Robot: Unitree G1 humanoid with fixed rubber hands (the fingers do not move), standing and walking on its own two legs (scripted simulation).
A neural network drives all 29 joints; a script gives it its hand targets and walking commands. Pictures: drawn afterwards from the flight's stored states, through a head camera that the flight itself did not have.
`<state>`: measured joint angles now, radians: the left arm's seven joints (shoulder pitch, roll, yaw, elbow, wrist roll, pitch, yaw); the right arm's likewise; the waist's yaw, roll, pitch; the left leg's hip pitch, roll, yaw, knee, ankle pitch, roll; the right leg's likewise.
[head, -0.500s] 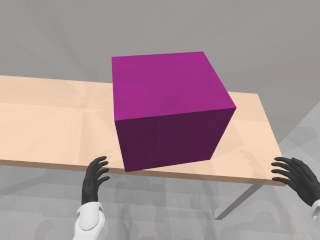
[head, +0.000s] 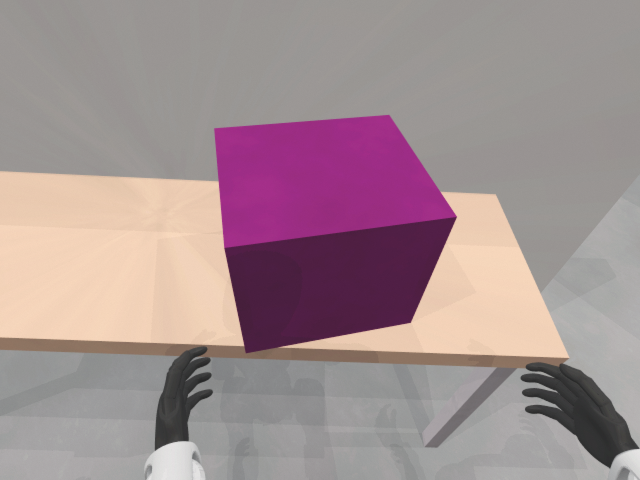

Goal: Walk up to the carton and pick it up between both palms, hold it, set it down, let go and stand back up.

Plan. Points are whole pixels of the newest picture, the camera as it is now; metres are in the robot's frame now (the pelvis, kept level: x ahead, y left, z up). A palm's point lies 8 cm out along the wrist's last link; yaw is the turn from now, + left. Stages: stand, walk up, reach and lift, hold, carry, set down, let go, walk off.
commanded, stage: set down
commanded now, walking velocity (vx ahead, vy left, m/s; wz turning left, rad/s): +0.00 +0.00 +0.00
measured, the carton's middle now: (318, 231) +0.49 +0.01 +0.02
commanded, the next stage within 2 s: let go in 1.96 s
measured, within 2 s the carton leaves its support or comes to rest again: neither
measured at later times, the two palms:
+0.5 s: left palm (156, 444) +0.18 +0.19 -0.02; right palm (561, 437) +0.19 -0.29 -0.01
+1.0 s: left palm (140, 458) +0.17 +0.22 -0.04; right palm (525, 453) +0.18 -0.25 -0.04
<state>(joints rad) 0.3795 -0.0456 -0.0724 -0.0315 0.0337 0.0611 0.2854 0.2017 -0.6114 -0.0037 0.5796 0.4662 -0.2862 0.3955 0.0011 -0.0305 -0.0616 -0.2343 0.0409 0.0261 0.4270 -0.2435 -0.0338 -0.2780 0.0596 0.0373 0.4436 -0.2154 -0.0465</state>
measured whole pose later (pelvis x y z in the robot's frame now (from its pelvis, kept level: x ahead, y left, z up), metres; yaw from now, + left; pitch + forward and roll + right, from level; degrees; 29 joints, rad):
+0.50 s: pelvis +0.01 +0.01 +0.00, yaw +1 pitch +2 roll +0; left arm 0.40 0.03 -0.04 0.08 0.05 0.05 0.20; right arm 0.24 -0.51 0.00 0.58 0.37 -0.27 0.33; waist 0.02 -0.03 -0.03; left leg -0.18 0.03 0.01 0.39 -0.25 -0.02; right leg -0.21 0.05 0.03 0.38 -0.21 -0.04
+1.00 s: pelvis +0.01 +0.01 +0.00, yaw +1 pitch +0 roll +0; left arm 0.31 0.11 -0.02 0.26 0.01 0.09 0.12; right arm 0.23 -0.37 -0.01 0.60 0.21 -0.20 0.21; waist 0.02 -0.02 0.00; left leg -0.13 0.02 0.01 0.36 -0.23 -0.02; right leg -0.17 0.04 0.03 0.37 -0.20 -0.03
